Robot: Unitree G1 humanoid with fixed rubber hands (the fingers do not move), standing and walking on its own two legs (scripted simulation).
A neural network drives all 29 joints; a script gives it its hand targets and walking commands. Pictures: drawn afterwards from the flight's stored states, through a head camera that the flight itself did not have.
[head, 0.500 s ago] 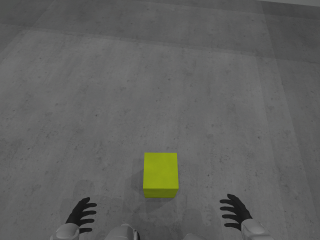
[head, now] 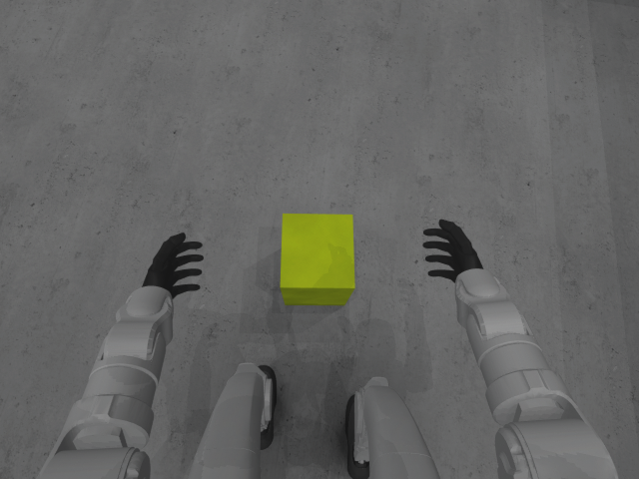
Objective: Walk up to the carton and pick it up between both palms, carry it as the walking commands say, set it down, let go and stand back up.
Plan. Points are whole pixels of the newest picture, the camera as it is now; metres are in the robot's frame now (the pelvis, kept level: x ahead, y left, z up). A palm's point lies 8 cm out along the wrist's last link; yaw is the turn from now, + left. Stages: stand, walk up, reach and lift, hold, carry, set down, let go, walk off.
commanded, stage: reach and lift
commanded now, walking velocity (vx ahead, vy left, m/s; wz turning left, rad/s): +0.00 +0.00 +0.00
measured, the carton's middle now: (316, 263) +0.51 +0.00 -0.58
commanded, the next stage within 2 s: none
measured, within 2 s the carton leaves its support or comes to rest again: neither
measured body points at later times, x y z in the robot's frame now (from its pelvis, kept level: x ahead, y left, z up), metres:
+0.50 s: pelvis +0.00 +0.00 -0.03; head +0.29 +0.01 +0.31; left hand +0.48 +0.19 -0.14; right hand +0.50 -0.16 -0.14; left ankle +0.10 +0.13 -0.67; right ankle +0.03 -0.13 -0.67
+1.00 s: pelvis +0.00 +0.01 -0.06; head +0.33 +0.01 +0.24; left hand +0.52 +0.18 -0.21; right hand +0.52 -0.17 -0.20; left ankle +0.10 +0.14 -0.67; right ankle +0.03 -0.13 -0.67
